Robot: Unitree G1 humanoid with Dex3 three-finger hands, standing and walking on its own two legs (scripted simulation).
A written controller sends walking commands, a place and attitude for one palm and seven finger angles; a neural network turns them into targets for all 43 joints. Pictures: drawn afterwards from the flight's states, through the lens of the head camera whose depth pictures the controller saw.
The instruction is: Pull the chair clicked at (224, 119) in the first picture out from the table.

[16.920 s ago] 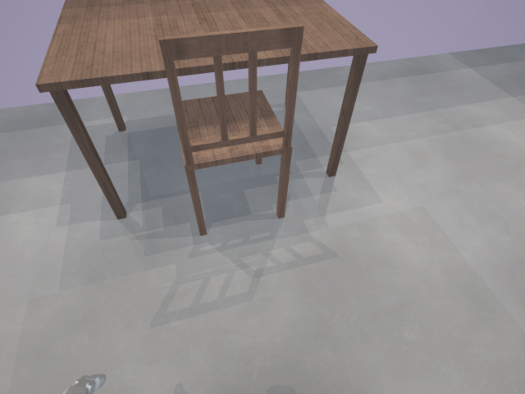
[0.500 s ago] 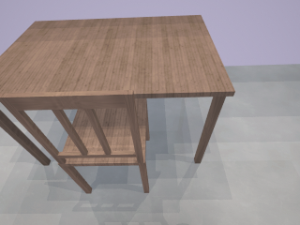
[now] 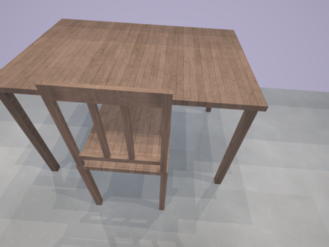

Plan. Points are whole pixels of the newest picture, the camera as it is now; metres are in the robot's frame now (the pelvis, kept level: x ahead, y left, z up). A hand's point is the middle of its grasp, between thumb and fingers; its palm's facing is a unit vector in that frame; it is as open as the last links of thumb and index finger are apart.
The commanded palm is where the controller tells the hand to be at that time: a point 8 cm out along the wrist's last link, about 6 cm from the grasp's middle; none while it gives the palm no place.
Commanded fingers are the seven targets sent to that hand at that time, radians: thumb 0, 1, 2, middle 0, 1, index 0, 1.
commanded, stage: come to a stop and stand still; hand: left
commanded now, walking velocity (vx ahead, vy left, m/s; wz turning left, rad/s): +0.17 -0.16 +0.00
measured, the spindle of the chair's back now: (100, 132) +0.50 +0.28 -0.09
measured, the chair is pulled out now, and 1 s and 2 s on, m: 0.00 0.00 0.00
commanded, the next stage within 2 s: look again from close up in 0.24 s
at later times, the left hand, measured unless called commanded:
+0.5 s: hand out of the picture +0.01 +0.15 -0.16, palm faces -0.01 -0.97 -0.22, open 7.4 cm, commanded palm none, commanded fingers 0.00 0.90 0.90 -0.20 -0.30 -0.20 -0.30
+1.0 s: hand out of the picture +0.04 +0.17 -0.17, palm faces +0.00 -0.98 -0.20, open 7.4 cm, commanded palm none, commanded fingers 0.00 0.90 0.90 -0.20 -0.30 -0.20 -0.30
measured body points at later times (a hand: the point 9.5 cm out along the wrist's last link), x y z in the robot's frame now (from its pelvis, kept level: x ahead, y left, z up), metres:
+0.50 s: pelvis +0.01 -0.02 +0.00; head +0.02 -0.04 +0.45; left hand +0.01 +0.20 -0.15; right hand +0.02 -0.24 -0.16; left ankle -0.01 +0.09 -0.73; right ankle -0.03 -0.09 -0.73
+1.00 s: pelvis +0.03 +0.00 +0.00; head +0.05 +0.00 +0.45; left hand +0.04 +0.22 -0.16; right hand +0.03 -0.23 -0.15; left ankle -0.01 +0.09 -0.73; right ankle -0.03 -0.09 -0.73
